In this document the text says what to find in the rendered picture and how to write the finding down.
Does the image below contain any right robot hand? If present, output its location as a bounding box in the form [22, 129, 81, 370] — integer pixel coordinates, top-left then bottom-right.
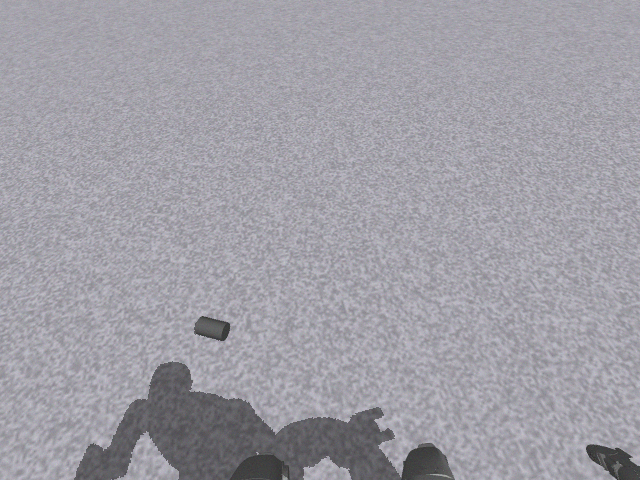
[586, 445, 640, 480]

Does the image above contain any can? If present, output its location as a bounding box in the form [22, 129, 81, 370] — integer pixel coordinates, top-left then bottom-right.
[195, 316, 230, 341]

